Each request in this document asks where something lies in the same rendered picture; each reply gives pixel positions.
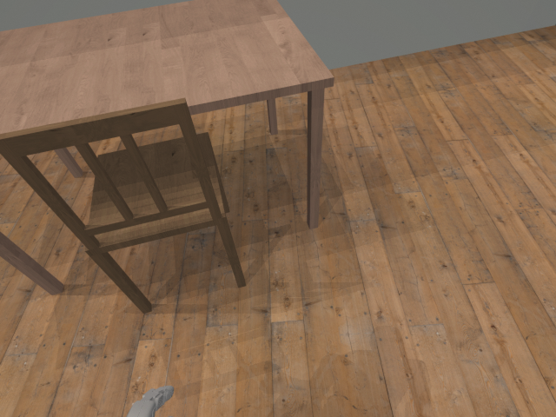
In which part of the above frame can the chair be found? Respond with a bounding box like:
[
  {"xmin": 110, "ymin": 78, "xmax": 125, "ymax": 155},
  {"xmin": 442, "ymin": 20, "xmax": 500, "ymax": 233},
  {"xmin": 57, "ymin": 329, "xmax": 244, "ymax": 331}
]
[{"xmin": 0, "ymin": 98, "xmax": 246, "ymax": 314}]

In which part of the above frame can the table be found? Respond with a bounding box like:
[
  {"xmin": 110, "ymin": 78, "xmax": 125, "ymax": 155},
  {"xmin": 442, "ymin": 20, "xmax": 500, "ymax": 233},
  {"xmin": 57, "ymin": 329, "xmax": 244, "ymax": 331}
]
[{"xmin": 0, "ymin": 0, "xmax": 334, "ymax": 295}]

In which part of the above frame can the robot left hand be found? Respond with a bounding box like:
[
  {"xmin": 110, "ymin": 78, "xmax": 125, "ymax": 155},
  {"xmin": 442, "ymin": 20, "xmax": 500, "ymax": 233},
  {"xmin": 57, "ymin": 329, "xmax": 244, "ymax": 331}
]
[{"xmin": 126, "ymin": 386, "xmax": 174, "ymax": 417}]

